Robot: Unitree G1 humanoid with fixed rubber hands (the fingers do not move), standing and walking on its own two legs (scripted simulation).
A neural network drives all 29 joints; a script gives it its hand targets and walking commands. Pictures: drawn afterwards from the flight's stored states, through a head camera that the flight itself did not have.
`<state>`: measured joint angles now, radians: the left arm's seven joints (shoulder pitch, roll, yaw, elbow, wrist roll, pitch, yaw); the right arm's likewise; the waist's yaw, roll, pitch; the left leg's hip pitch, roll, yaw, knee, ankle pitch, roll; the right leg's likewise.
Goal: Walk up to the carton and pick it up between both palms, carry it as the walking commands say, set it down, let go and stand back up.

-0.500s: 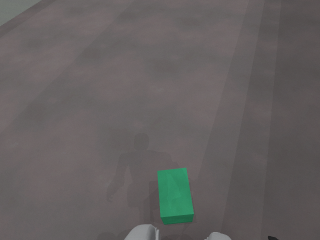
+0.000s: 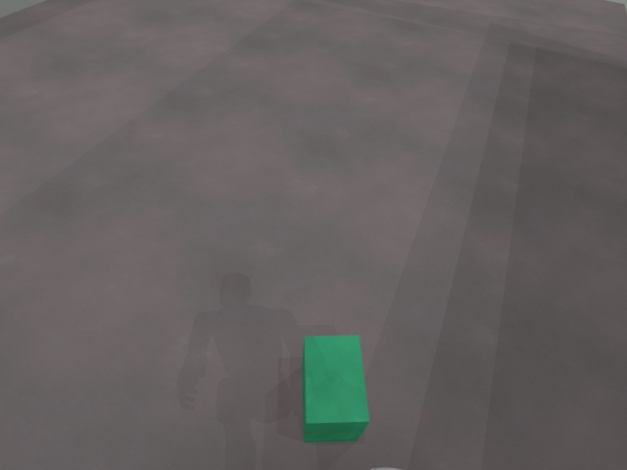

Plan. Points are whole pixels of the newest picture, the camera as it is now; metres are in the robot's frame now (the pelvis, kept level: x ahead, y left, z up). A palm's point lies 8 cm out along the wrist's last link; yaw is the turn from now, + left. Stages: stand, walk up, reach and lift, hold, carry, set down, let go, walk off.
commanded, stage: walk up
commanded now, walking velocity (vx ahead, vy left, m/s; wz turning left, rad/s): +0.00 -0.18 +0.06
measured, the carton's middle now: (331, 389) +0.42 -0.06 -0.66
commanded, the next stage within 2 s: stand in 1.08 s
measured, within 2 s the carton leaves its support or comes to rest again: neither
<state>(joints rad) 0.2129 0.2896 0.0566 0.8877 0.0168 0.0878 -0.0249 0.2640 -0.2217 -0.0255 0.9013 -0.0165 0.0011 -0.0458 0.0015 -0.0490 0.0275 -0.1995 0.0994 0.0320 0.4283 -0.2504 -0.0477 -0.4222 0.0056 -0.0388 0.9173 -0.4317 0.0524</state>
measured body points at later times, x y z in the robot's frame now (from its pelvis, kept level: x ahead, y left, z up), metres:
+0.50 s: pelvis -0.01 -0.05 +0.00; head +0.01 -0.06 +0.45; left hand +0.04 +0.19 -0.15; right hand +0.04 -0.30 -0.15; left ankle -0.02 +0.07 -0.75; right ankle -0.01 -0.15 -0.74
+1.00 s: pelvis -0.01 -0.03 +0.00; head +0.00 -0.02 +0.45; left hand -0.03 +0.20 -0.16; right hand -0.01 -0.26 -0.15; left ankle -0.02 +0.07 -0.74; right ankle -0.01 -0.15 -0.74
